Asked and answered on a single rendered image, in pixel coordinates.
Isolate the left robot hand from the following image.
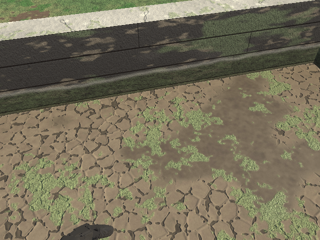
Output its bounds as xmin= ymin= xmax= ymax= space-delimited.
xmin=60 ymin=223 xmax=114 ymax=240

